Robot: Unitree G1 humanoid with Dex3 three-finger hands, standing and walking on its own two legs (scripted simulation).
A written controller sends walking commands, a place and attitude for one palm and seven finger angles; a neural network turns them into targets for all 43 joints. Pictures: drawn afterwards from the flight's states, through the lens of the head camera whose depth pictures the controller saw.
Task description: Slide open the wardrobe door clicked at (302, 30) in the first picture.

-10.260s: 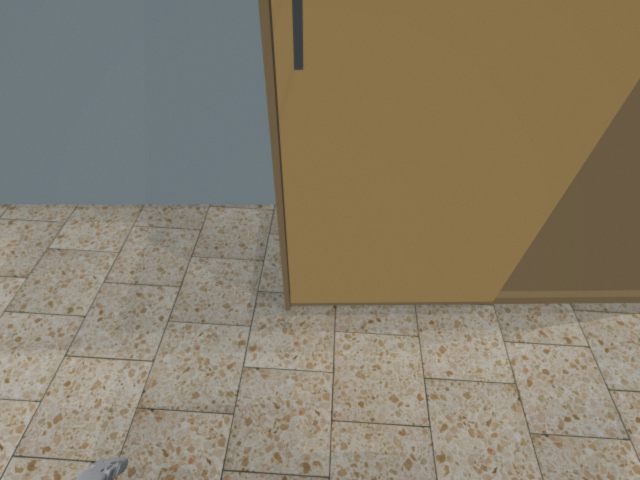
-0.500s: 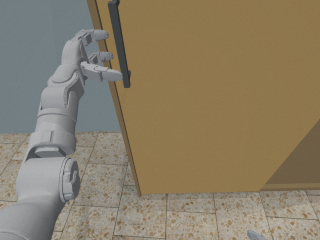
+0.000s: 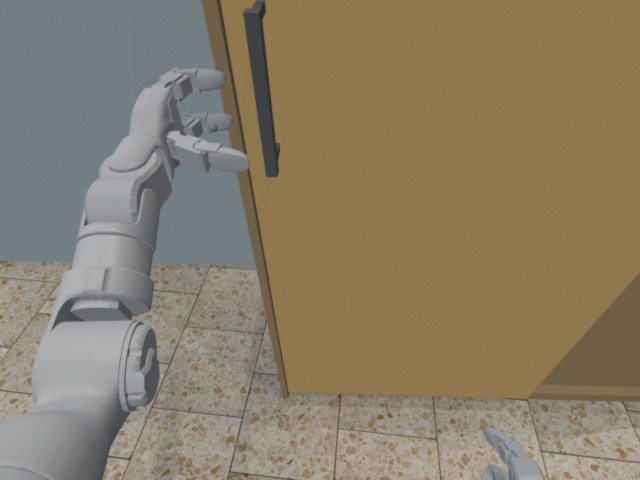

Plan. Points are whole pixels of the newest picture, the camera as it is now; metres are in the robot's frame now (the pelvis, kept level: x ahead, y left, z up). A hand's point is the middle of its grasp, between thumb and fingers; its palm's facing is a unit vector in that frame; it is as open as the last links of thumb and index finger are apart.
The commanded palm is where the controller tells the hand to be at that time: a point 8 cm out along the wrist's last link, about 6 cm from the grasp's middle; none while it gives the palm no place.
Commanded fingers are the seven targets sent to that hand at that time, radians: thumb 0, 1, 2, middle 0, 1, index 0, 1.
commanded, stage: move the hooked fingers beside the handle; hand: left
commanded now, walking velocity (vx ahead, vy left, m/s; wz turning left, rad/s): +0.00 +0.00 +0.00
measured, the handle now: (266, 97) +0.51 +0.10 +0.26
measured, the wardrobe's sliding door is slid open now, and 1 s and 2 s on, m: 0.00 0.00 0.00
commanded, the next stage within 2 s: feel for the door with the fingertips in 0.20 s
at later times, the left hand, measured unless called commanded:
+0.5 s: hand (226, 126) +0.45 +0.14 +0.25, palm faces -0.01 -1.00 +0.01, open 14.0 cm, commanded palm +0.42 +0.18 +0.25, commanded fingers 0.00 -0.50 0.30 -0.30 -1.20 -0.30 -1.20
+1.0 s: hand (230, 123) +0.45 +0.13 +0.25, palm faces +0.03 -1.00 -0.01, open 14.0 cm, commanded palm +0.43 +0.17 +0.25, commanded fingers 0.00 -0.50 0.30 -0.30 -1.20 -0.30 -1.20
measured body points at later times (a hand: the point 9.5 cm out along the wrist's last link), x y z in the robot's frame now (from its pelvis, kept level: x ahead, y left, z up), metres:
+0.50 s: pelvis +0.00 +0.01 +0.00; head +0.00 +0.00 +0.45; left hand +0.44 +0.19 +0.25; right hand +0.09 -0.25 -0.12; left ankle +0.01 +0.12 -0.74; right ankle -0.04 -0.10 -0.74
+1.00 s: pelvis +0.00 +0.00 +0.00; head -0.01 -0.01 +0.45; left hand +0.44 +0.19 +0.25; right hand +0.12 -0.25 -0.11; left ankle +0.01 +0.12 -0.74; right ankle -0.04 -0.10 -0.74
